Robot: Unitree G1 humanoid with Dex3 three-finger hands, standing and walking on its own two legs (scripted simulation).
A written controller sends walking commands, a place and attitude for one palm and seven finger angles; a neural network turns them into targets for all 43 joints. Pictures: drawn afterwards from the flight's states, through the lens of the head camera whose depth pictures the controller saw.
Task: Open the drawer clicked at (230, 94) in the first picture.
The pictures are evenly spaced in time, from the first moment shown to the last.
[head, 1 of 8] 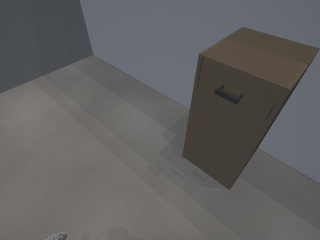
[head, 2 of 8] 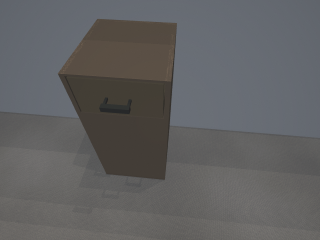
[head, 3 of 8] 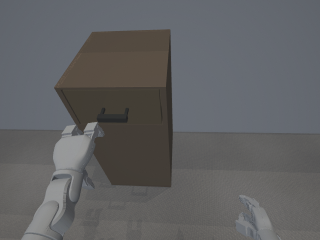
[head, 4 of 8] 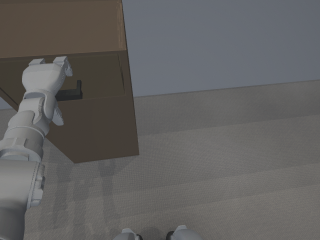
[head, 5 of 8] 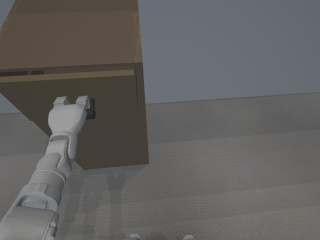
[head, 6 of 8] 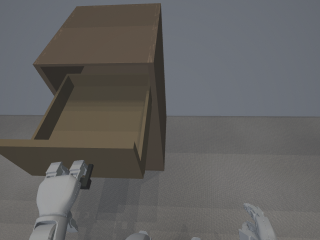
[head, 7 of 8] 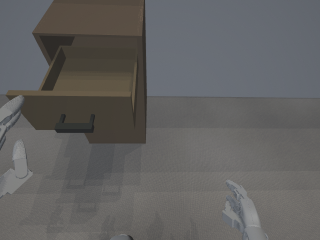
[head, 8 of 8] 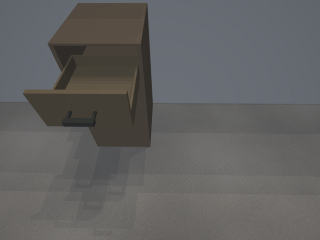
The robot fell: no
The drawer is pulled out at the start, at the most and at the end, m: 0.00 0.30 0.29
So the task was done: yes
